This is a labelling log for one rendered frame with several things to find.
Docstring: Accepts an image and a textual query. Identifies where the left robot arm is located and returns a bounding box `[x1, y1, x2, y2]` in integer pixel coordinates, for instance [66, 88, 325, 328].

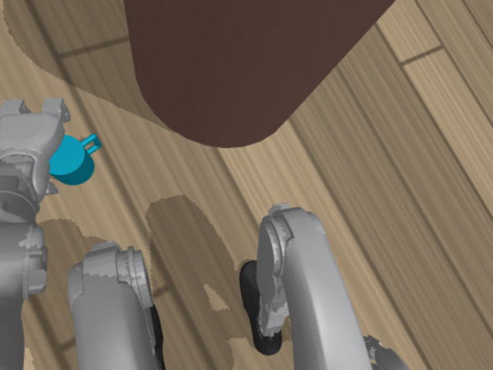
[0, 149, 50, 370]

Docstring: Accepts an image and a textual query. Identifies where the left robot hand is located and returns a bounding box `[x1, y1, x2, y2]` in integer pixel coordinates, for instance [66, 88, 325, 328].
[0, 97, 71, 195]

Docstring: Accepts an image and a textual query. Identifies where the right robot hand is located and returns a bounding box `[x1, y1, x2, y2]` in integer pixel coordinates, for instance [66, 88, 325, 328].
[363, 335, 410, 370]

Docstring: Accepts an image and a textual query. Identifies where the left robot foot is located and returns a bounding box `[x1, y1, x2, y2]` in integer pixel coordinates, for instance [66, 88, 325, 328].
[150, 304, 166, 370]

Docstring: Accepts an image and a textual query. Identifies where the mug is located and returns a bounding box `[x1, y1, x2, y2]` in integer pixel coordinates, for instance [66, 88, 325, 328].
[49, 133, 102, 185]

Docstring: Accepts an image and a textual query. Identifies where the right robot foot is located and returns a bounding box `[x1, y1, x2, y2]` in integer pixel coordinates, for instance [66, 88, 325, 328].
[240, 261, 282, 355]

